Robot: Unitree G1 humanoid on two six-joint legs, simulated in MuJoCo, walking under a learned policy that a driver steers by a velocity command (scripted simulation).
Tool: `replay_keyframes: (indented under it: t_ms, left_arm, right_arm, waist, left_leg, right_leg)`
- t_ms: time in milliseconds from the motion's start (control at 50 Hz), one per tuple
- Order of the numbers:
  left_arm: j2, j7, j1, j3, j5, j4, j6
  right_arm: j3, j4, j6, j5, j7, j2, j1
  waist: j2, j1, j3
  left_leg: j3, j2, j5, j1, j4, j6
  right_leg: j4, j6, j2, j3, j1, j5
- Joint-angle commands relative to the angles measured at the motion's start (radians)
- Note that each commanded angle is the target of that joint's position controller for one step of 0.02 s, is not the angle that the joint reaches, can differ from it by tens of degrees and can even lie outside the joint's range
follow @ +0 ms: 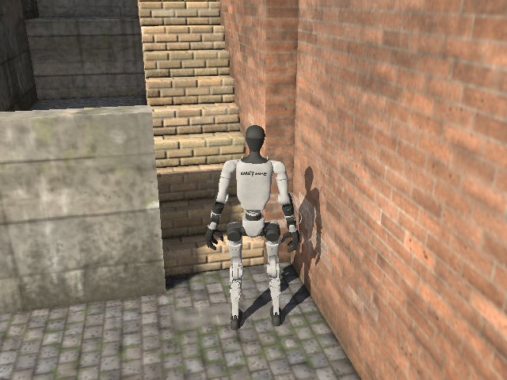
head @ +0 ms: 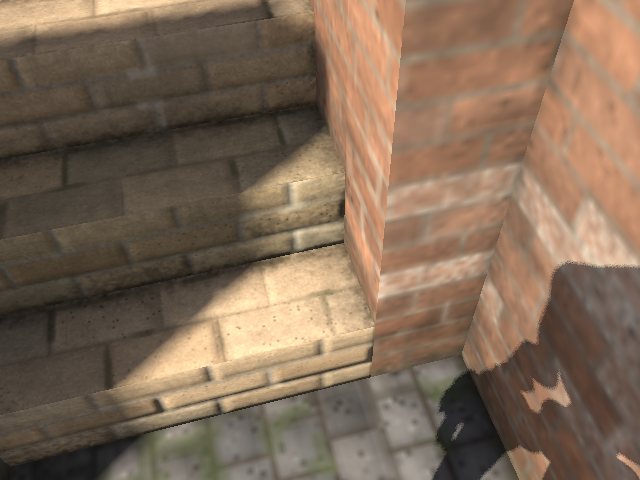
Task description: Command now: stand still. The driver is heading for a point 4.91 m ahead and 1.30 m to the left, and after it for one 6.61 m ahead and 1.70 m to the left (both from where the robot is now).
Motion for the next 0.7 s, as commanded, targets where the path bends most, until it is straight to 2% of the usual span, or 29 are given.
replay_keyframes:
  t_ms: [20,40,80,100,120,140,160,180,200,220,240,260,300,320,360,380,400,420,460,480,520,540,560,580,600,620,640,660,700]
  left_arm:
    - [0.122,0.006,0.065,0.022,0.003,-0.016,-0.003]
    - [0.117,0.002,0.071,0.021,-0.004,-0.019,-0.006]
    - [0.122,0.006,0.066,0.022,0.002,-0.015,-0.003]
    - [0.116,0.002,0.072,0.02,-0.004,-0.019,-0.006]
    - [0.113,-0.001,0.073,0.019,-0.003,-0.016,-0.008]
    - [0.118,0.002,0.068,0.02,0.003,-0.012,-0.006]
    - [0.12,0.004,0.068,0.02,0.003,-0.013,-0.005]
    - [0.115,0.0,0.073,0.019,-0.003,-0.016,-0.009]
    - [0.119,0.003,0.067,0.02,0.002,-0.011,-0.006]
    - [0.116,-0.001,0.074,0.019,-0.003,-0.016,-0.009]
    - [0.119,0.002,0.067,0.02,0.002,-0.01,-0.007]
    - [0.115,-0.001,0.073,0.019,-0.003,-0.016,-0.01]
    - [0.119,0.004,0.068,0.02,0.003,-0.012,-0.006]
    - [0.117,0.0,0.072,0.02,-0.004,-0.016,-0.008]
    - [0.118,0.005,0.071,0.02,0.003,-0.011,-0.005]
    - [0.116,0.001,0.073,0.02,-0.005,-0.016,-0.007]
    - [0.116,0.004,0.069,0.019,0.002,-0.009,-0.005]
    - [0.113,0.0,0.076,0.019,-0.003,-0.014,-0.008]
    - [0.118,0.005,0.07,0.02,0.003,-0.011,-0.005]
    - [0.116,0.001,0.073,0.02,-0.004,-0.015,-0.007]
    - [0.118,0.005,0.071,0.02,0.003,-0.01,-0.004]
    - [0.115,0.001,0.073,0.02,-0.005,-0.015,-0.007]
    - [0.116,0.004,0.07,0.019,0.002,-0.008,-0.005]
    - [0.12,0.006,0.068,0.021,0.002,-0.011,-0.003]
    - [0.115,0.002,0.073,0.02,-0.004,-0.015,-0.006]
    - [0.115,0.005,0.07,0.019,0.002,-0.008,-0.004]
    - [0.117,0.006,0.072,0.02,0.003,-0.009,-0.003]
    - [0.115,0.002,0.073,0.02,-0.004,-0.015,-0.006]
    - [0.117,0.006,0.071,0.02,0.003,-0.009,-0.004]
  right_arm:
    - [-0.018,-0.017,-0.005,0.005,-0.003,-0.096,0.067]
    - [-0.016,-0.019,-0.006,-0.006,-0.002,-0.1,0.074]
    - [-0.018,-0.015,-0.005,0.005,-0.003,-0.096,0.068]
    - [-0.016,-0.019,-0.006,-0.006,-0.002,-0.1,0.073]
    - [-0.016,-0.019,-0.006,-0.006,-0.002,-0.097,0.07]
    - [-0.018,-0.016,-0.004,0.006,-0.004,-0.092,0.065]
    - [-0.018,-0.015,-0.004,0.007,-0.004,-0.095,0.069]
    - [-0.016,-0.018,-0.005,-0.005,-0.003,-0.099,0.075]
    - [-0.018,-0.014,-0.004,0.005,-0.004,-0.093,0.066]
    - [-0.016,-0.019,-0.004,-0.005,-0.003,-0.099,0.075]
    - [-0.018,-0.015,-0.004,0.005,-0.004,-0.093,0.065]
    - [-0.016,-0.019,-0.004,-0.004,-0.003,-0.098,0.074]
    - [-0.018,-0.014,-0.004,0.006,-0.004,-0.095,0.069]
    - [-0.016,-0.017,-0.005,-0.006,-0.003,-0.099,0.075]
    - [-0.018,-0.013,-0.004,0.006,-0.004,-0.094,0.07]
    - [-0.016,-0.016,-0.005,-0.006,-0.002,-0.098,0.074]
    - [-0.018,-0.012,-0.005,0.005,-0.003,-0.092,0.065]
    - [-0.016,-0.017,-0.005,-0.004,-0.003,-0.097,0.075]
    - [-0.018,-0.012,-0.004,0.007,-0.004,-0.093,0.07]
    - [-0.016,-0.015,-0.005,-0.006,-0.003,-0.098,0.075]
    - [-0.018,-0.011,-0.004,0.007,-0.004,-0.093,0.07]
    - [-0.016,-0.015,-0.006,-0.006,-0.002,-0.098,0.074]
    - [-0.018,-0.01,-0.005,0.005,-0.003,-0.091,0.065]
    - [-0.018,-0.011,-0.005,0.005,-0.004,-0.094,0.069]
    - [-0.017,-0.014,-0.006,-0.006,-0.002,-0.098,0.074]
    - [-0.018,-0.01,-0.005,0.006,-0.003,-0.091,0.065]
    - [-0.018,-0.009,-0.005,0.007,-0.004,-0.092,0.07]
    - [-0.016,-0.013,-0.006,-0.006,-0.002,-0.097,0.074]
    - [-0.018,-0.009,-0.005,0.007,-0.004,-0.092,0.069]
  waist:
    - [-0.008,-0.001,0.011]
    - [-0.01,0.001,0.008]
    - [-0.008,-0.001,0.01]
    - [-0.01,0.001,0.008]
    - [-0.008,0.002,0.012]
    - [-0.008,-0.002,0.016]
    - [-0.008,-0.002,0.013]
    - [-0.01,0.0,0.01]
    - [-0.009,-0.002,0.015]
    - [-0.011,0.0,0.011]
    - [-0.009,-0.002,0.015]
    - [-0.011,0.0,0.012]
    - [-0.009,-0.002,0.013]
    - [-0.013,0.0,0.01]
    - [-0.008,-0.002,0.011]
    - [-0.012,0.001,0.009]
    - [-0.008,-0.001,0.014]
    - [-0.01,0.0,0.011]
    - [-0.009,-0.002,0.013]
    - [-0.013,0.0,0.01]
    - [-0.008,-0.002,0.011]
    - [-0.013,0.001,0.009]
    - [-0.008,-0.001,0.014]
    - [-0.01,-0.002,0.012]
    - [-0.011,0.001,0.009]
    - [-0.007,-0.001,0.013]
    - [-0.008,-0.002,0.012]
    - [-0.012,0.001,0.01]
    - [-0.008,-0.002,0.012]
  left_leg:
    - [-0.026,0.037,0.204,-0.046,-0.078,0.015]
    - [-0.026,0.035,0.191,-0.047,-0.076,0.016]
    - [-0.025,0.037,0.203,-0.046,-0.078,0.015]
    - [-0.026,0.035,0.19,-0.047,-0.076,0.016]
    - [-0.026,0.035,0.186,-0.048,-0.077,0.018]
    - [-0.025,0.037,0.196,-0.047,-0.079,0.017]
    - [-0.025,0.037,0.2,-0.045,-0.078,0.016]
    - [-0.026,0.035,0.19,-0.046,-0.077,0.017]
    - [-0.025,0.037,0.201,-0.045,-0.079,0.017]
    - [-0.026,0.036,0.187,-0.045,-0.076,0.017]
    - [-0.024,0.036,0.2,-0.045,-0.078,0.017]
    - [-0.026,0.036,0.188,-0.045,-0.077,0.017]
    - [-0.024,0.037,0.203,-0.044,-0.078,0.016]
    - [-0.025,0.036,0.192,-0.046,-0.076,0.016]
    - [-0.023,0.037,0.204,-0.044,-0.078,0.016]
    - [-0.025,0.036,0.192,-0.046,-0.076,0.016]
    - [-0.023,0.037,0.202,-0.046,-0.078,0.016]
    - [-0.024,0.036,0.189,-0.046,-0.077,0.017]
    - [-0.023,0.037,0.204,-0.044,-0.078,0.016]
    - [-0.024,0.036,0.192,-0.047,-0.077,0.016]
    - [-0.022,0.037,0.204,-0.045,-0.078,0.015]
    - [-0.024,0.036,0.192,-0.047,-0.077,0.016]
    - [-0.022,0.037,0.202,-0.046,-0.078,0.016]
    - [-0.022,0.037,0.204,-0.046,-0.078,0.014]
    - [-0.023,0.036,0.192,-0.047,-0.077,0.015]
    - [-0.022,0.037,0.202,-0.046,-0.079,0.016]
    - [-0.022,0.037,0.203,-0.046,-0.078,0.015]
    - [-0.023,0.036,0.191,-0.047,-0.077,0.016]
    - [-0.021,0.037,0.202,-0.045,-0.078,0.015]
  right_leg:
    - [-0.057,-0.009,0.007,-0.015,0.018,0.117]
    - [-0.056,-0.011,0.01,-0.023,0.027,0.103]
    - [-0.058,-0.009,0.008,-0.016,0.018,0.117]
    - [-0.056,-0.011,0.01,-0.023,0.027,0.102]
    - [-0.057,-0.012,0.01,-0.021,0.022,0.096]
    - [-0.059,-0.01,0.007,-0.014,0.013,0.109]
    - [-0.058,-0.01,0.007,-0.015,0.016,0.115]
    - [-0.056,-0.012,0.01,-0.022,0.024,0.102]
    - [-0.058,-0.01,0.007,-0.015,0.013,0.113]
    - [-0.057,-0.012,0.01,-0.023,0.024,0.099]
    - [-0.058,-0.01,0.008,-0.015,0.013,0.112]
    - [-0.057,-0.012,0.01,-0.022,0.023,0.099]
    - [-0.058,-0.01,0.007,-0.015,0.016,0.116]
    - [-0.056,-0.011,0.011,-0.023,0.024,0.103]
    - [-0.057,-0.01,0.008,-0.015,0.018,0.117]
    - [-0.056,-0.011,0.011,-0.023,0.025,0.103]
    - [-0.058,-0.01,0.008,-0.015,0.015,0.113]
    - [-0.056,-0.012,0.01,-0.023,0.025,0.1]
    - [-0.057,-0.01,0.008,-0.015,0.017,0.116]
    - [-0.056,-0.011,0.011,-0.023,0.025,0.103]
    - [-0.057,-0.01,0.008,-0.015,0.018,0.117]
    - [-0.056,-0.011,0.011,-0.023,0.025,0.103]
    - [-0.058,-0.01,0.008,-0.015,0.014,0.113]
    - [-0.057,-0.009,0.008,-0.016,0.017,0.117]
    - [-0.056,-0.011,0.011,-0.023,0.025,0.103]
    - [-0.058,-0.01,0.008,-0.014,0.015,0.113]
    - [-0.058,-0.01,0.008,-0.015,0.018,0.117]
    - [-0.056,-0.011,0.011,-0.023,0.025,0.102]
    - [-0.058,-0.01,0.008,-0.015,0.017,0.116]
